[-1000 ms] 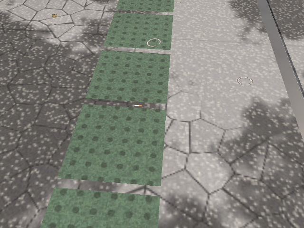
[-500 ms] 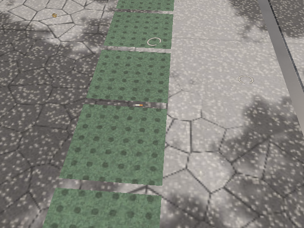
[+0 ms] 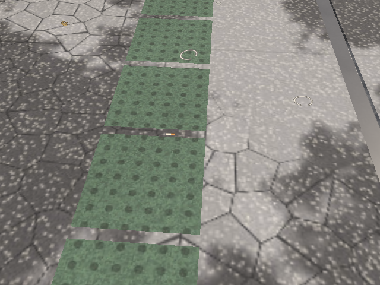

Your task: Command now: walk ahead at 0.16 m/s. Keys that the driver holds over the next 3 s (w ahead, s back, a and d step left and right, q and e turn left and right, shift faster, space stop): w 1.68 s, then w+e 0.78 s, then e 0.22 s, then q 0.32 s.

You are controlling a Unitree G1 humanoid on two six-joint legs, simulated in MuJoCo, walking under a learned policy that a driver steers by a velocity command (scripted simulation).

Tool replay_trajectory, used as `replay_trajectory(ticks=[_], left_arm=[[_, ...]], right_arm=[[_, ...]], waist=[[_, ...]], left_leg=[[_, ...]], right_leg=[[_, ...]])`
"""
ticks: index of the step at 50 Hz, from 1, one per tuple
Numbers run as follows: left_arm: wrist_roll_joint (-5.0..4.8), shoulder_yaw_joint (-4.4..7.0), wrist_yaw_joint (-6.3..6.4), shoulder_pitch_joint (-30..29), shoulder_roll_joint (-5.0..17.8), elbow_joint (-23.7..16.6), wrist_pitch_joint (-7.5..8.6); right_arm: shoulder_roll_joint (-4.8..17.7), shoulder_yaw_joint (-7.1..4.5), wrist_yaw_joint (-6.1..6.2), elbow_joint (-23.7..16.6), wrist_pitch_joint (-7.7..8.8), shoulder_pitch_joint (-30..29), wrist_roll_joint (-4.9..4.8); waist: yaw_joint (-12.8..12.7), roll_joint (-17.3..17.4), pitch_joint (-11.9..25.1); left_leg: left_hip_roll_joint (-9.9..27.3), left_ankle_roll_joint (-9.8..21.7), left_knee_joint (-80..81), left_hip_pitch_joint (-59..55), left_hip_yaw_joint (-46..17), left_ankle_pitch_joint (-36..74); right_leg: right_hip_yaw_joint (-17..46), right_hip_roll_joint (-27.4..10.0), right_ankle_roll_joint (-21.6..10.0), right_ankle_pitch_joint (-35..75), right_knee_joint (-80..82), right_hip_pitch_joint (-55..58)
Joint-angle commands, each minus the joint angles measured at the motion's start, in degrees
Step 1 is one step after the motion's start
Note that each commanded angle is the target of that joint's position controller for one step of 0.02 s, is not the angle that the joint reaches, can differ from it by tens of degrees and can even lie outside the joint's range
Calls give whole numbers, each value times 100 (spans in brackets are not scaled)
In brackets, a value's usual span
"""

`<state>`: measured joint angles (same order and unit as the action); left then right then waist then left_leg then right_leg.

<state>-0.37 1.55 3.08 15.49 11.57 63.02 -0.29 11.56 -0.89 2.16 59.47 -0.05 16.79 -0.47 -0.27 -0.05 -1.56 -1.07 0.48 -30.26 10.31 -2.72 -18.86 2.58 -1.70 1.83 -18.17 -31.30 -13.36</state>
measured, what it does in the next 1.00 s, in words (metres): walks ahead: left foot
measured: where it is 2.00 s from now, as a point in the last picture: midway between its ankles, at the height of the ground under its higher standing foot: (204, 165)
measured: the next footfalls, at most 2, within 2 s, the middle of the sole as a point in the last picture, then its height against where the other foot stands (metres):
left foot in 0.60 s outside the picture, level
right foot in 1.16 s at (232, 230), level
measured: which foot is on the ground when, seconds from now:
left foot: down 0.00-0.16, up 0.18-0.58, down 0.60-1.00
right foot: down 0.00-0.62, up 0.64-1.00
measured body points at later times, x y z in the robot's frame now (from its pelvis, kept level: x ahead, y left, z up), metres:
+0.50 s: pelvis +0.16 -0.02 +0.00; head +0.19 -0.03 +0.45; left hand +0.04 +0.21 -0.13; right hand +0.37 -0.25 -0.11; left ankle +0.34 +0.12 -0.69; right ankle +0.01 -0.13 -0.73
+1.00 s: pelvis +0.45 +0.02 +0.01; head +0.46 +0.02 +0.46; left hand +0.63 +0.27 -0.09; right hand +0.42 -0.24 -0.13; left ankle +0.38 +0.11 -0.73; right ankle +0.64 -0.15 -0.68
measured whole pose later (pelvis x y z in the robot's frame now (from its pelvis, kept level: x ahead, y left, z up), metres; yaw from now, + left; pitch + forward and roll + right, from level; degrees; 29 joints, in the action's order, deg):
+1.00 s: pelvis +0.45 +0.02 +0.01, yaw +0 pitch +1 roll +2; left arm -0.7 3.1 0.1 4.4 14.7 49.7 5.0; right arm 13.5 -2.1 -0.2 58.5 5.4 21.5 -0.5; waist 4.3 -2.1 -0.5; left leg -4.9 3.7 -10.3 -0.2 3.0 -11.7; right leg 1.8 -7.7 -0.3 4.1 -38.4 -39.1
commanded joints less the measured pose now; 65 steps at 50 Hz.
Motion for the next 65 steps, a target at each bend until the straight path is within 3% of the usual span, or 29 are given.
replay_trajectory(ticks=[1,4,6,7,8,9,10,11,15,20,26,28,30,31,32,33,34,36,38,44,52,55,57,58,59,60,61,62,65], left_arm=[[-27,65,-3,21,449,-239,137],[-96,25,-173,-31,266,-366,434],[-157,30,-248,556,204,-205,553],[-116,84,-254,1037,301,7,573],[-61,197,-247,1741,663,194,579],[-63,386,-337,2402,1514,260,629],[46,253,-363,2056,1155,162,706],[23,170,-360,1591,843,-8,754],[19,3,-375,1361,401,-163,665],[70,25,-200,1530,743,-272,530],[-70,146,-158,1634,948,-240,523],[-36,205,-163,1467,1072,-300,472],[44,199,-178,1283,1058,-407,381],[144,103,-195,1329,842,-571,382],[50,-130,-273,2115,-124,-558,513],[-123,6,-296,1570,486,-594,686],[-272,111,-303,951,824,-826,780],[-156,183,-210,555,841,-894,788],[-116,200,-200,786,607,-874,636],[4,249,-196,-444,639,-1388,523],[-83,119,-441,-1973,541,-1895,632],[-95,161,-538,-1929,727,-2004,678],[-89,330,-528,-945,1048,-1761,691],[-68,474,-482,128,1363,-1452,682],[70,615,-442,1013,1961,-1291,657],[17,546,-466,1162,1728,-1204,624],[-29,405,-470,738,1320,-1267,633],[-10,337,-450,215,1097,-1403,634],[94,221,-509,-467,739,-1450,686]], right_arm=[[950,-212,33,-142,74,455,-78],[1161,-316,-7,-180,222,477,-130],[1033,-274,-46,-393,243,-151,-183],[922,-247,-58,-502,250,-391,-193],[590,-160,-86,-583,302,-501,-126],[399,-128,-52,-847,411,-545,-133],[633,-181,-60,-859,506,-572,-215],[644,-184,-122,-818,572,-478,-266],[724,-295,-265,-756,653,-693,-103],[285,-134,-353,-1195,578,-1826,-93],[577,-128,-474,-1543,597,-2468,-146],[826,-241,-487,-1492,626,-2058,-133],[1239,-492,-416,-1005,590,-398,-166],[1661,-605,-346,-790,547,631,-94],[1862,-608,-415,-651,539,924,-10],[1296,-450,-434,-674,568,571,-41],[1064,-381,-428,-757,606,-7,-54],[818,-304,-473,-891,679,-754,39],[612,-243,-494,-782,707,-787,87],[985,-286,-268,-499,680,-118,52],[1134,-306,-177,-202,513,806,-59],[1234,-364,-150,-174,410,790,-63],[1285,-375,-152,-255,344,539,-34],[1125,-302,-152,-342,329,509,19],[570,-126,-198,-479,408,1067,86],[353,-40,-242,-369,557,1248,-9],[1003,-204,-269,-479,678,732,-161],[1132,-235,-267,-630,739,228,-245],[876,-291,-188,-605,579,120,-77]], waist=[[155,608,-740],[107,1126,-903],[-359,971,-925],[-544,623,-846],[-723,-411,-475],[-815,-1953,-210],[-569,-1293,-406],[-348,-797,-726],[-250,-567,-522],[-415,-463,-621],[-285,-575,-794],[57,-690,-360],[885,-721,705],[1147,5,1502],[603,1687,2442],[735,1134,1818],[562,854,901],[164,96,344],[-120,348,303],[36,202,-246],[509,211,-431],[311,332,-289],[-279,476,348],[-710,371,1068],[-639,-740,2073],[-593,-1508,2626],[-600,-1044,1803],[-471,-724,1105],[54,-382,344]], left_leg=[[653,659,1428,767,-1028,-2946],[1669,1261,2057,878,-2446,-2961],[1345,982,1702,1406,-1802,-2349],[899,734,1101,1744,-1201,-1676],[318,392,-591,2257,-320,-799],[-274,158,-2201,3191,344,-1050],[-4,238,-3328,3574,-203,-1241],[271,364,-3779,3880,-338,-709],[714,368,-3070,3595,80,707],[508,27,-1296,3113,492,1530],[349,264,-136,2441,459,1890],[128,459,-79,1700,573,1646],[-103,753,-113,-477,685,1541],[1069,1118,-162,-2271,-751,1039],[2372,2034,918,-3660,-3774,-668],[2155,1736,1553,-3115,-4106,-993],[2026,1488,1616,-2236,-3161,-475],[1634,1308,1844,-643,-1804,1116],[1331,1279,2130,-65,-1177,1368],[1258,1359,2561,21,-599,1712],[1359,1108,2249,-1036,-171,1995],[1609,971,1763,-1615,-221,2772],[1387,788,593,-1543,15,4564],[1069,610,-698,-852,237,4394],[340,242,-2973,1287,524,2209],[-302,117,-4263,2574,-62,-1279],[99,255,-4753,3166,-450,-1177],[410,337,-4647,3249,-286,-664],[927,272,-3669,2363,-173,278]], right_leg=[[-527,395,-250,-1504,-269,-818],[-398,122,-444,-731,-1315,-1022],[-457,112,-690,-655,-18,55],[-374,199,-660,-225,561,861],[856,-566,-781,-435,1144,1720],[3320,-1830,-1541,-1250,2148,2211],[4037,-2160,-1777,-1536,2349,1929],[3434,-2021,-1654,-1317,2292,1787],[1251,-1132,-1072,1007,2363,1817],[439,-911,-1148,1932,2555,1265],[198,-1256,-1102,2399,2521,1520],[56,-1319,-971,4148,1837,1844],[-242,-970,-714,5408,-153,1365],[-388,-604,-556,3470,-2044,-51],[-19,544,-267,-1127,-3994,-1884],[631,305,-432,-1321,-4693,-2474],[439,20,-542,-812,-4764,-2824],[266,-489,-537,93,-4218,-2210],[272,-691,-521,315,-3831,-1696],[71,-817,-208,1513,-2141,-2673],[-238,-368,-284,2306,-21,-2524],[-258,-244,-506,1664,241,-2281],[-552,115,-746,1464,370,-801],[-348,-71,-981,1601,217,793],[1885,-1584,-1762,1249,212,3199],[4034,-2245,-2276,431,1249,3934],[3486,-2010,-1937,77,1414,3317],[2580,-1792,-1711,385,1525,2427],[1207,-1194,-1446,1406,2107,610]])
